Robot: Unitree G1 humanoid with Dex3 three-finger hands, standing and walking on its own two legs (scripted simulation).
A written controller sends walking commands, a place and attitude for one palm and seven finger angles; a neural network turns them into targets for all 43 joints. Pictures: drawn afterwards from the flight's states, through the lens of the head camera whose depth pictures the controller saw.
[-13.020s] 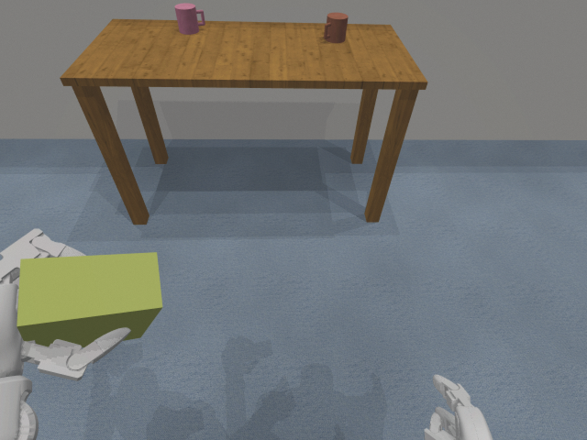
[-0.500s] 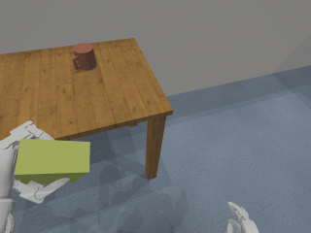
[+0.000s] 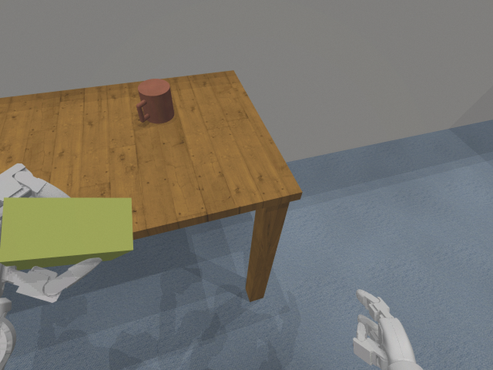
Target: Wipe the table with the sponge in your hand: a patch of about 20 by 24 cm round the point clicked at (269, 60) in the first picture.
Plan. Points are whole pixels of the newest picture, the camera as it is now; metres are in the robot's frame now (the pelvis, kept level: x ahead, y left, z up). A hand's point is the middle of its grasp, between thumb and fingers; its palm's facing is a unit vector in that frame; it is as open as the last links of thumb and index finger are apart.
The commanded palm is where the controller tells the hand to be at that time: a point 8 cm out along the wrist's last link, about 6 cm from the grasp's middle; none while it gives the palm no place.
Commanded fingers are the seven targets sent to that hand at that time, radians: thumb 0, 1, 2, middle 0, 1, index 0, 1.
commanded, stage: shuffle to correct the standing spot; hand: left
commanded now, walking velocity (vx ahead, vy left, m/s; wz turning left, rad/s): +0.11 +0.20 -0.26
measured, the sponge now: (86, 235) +0.23 +0.22 +0.16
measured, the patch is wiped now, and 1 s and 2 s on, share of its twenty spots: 0.00 0.00 0.00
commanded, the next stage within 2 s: come to a stop and stand still in 1.70 s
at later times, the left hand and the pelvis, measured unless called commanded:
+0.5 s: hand (52, 200) +0.26 +0.25 +0.19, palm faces +0.29 -0.82 -0.50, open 9.7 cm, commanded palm +0.20 +0.31 +0.19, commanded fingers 0.00 0.10 1.30 -1.20 -1.60 -1.20 -1.60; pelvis +0.02 +0.04 +0.01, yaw -4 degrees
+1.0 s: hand out of the picture +0.26 +0.36 +0.20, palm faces +0.39 -0.81 -0.44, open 9.7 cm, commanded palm +0.22 +0.40 +0.19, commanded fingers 0.00 0.10 1.30 -1.20 -1.60 -1.20 -1.60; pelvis +0.04 +0.13 +0.00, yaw -3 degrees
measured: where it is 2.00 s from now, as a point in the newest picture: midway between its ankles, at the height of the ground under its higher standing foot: outside the picture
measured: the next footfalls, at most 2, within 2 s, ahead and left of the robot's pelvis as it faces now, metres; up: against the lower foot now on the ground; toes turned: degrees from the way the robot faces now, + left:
left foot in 0.14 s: +0.07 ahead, +0.13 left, +0.00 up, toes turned -3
right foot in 0.36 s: +0.06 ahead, -0.05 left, +0.00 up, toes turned -9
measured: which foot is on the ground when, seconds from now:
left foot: down 0.00-0.04, up 0.06-0.12, down 0.14-0.36, up 0.38-0.68, down 0.70-1.00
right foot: down 0.00-0.14, up 0.16-0.34, down 0.36-1.00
